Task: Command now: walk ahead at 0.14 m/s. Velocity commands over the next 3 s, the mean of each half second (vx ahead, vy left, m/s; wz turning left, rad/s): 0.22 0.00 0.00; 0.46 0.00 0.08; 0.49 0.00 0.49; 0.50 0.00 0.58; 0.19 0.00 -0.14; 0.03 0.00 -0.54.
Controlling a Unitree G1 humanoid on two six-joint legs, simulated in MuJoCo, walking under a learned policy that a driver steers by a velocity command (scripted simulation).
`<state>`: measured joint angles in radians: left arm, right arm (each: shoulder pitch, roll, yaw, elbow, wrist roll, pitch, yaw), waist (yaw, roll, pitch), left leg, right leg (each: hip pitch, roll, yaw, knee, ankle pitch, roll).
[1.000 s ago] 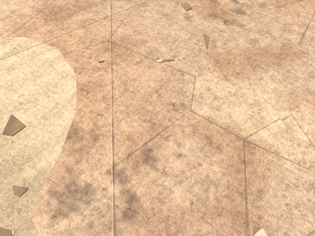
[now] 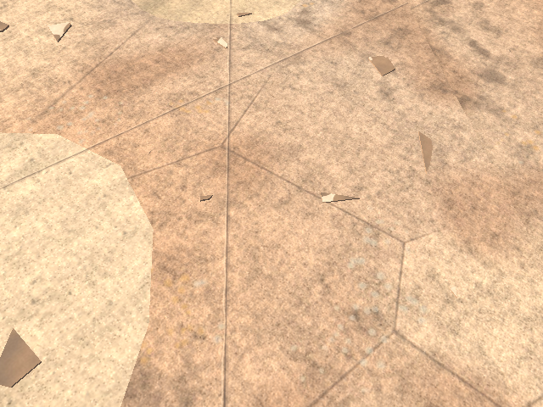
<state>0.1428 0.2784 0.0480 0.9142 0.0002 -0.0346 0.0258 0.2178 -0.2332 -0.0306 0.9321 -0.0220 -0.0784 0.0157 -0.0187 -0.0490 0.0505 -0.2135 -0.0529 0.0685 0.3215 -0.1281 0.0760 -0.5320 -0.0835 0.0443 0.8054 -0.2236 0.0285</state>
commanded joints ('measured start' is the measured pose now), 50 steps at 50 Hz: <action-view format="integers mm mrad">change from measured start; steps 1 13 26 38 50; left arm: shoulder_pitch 67 -4 -144 79 224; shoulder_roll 52 98 25 67 112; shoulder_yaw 10 37 10 19 33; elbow -13 16 -29 51 102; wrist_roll -1 -17 -43 3 -1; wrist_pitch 12 16 -78 -76 -60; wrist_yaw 1 -1 -80 -49 -9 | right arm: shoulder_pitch -47 19 116 60 -292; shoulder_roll -168 -120 -206 -102 -57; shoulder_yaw -32 -21 -62 -60 -33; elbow -40 5 32 -18 -146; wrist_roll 4 30 41 47 49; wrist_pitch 0 47 25 -3 4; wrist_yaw -16 -36 -23 -31 21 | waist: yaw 36 -3 0 17 98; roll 139 -50 176 -30 10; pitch -157 -1 2 -2 68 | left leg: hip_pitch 15 -115 202 -403 -492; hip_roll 252 60 319 203 143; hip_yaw -95 -47 -232 -120 -70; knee -62 109 -34 761 280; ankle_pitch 588 -417 269 -104 204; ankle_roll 137 13 105 -34 -27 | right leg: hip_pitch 193 245 23 403 581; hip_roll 6 -30 51 -144 -166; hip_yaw -10 108 -133 171 -117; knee -118 -435 -183 -685 -703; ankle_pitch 104 -318 -38 70 272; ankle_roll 6 -143 -94 -233 -193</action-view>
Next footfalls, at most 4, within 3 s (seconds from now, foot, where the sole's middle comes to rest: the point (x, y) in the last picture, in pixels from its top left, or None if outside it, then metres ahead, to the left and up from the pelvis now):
0.14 right None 0.14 -0.15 -0.78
0.60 right None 0.29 -0.17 -0.78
1.14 left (238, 348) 0.61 0.07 -0.78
1.62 right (283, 242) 0.93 -0.05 -0.78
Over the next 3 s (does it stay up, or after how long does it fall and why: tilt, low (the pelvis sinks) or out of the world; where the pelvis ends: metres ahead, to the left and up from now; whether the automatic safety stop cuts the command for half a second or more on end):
stays up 1.04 0.17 0.00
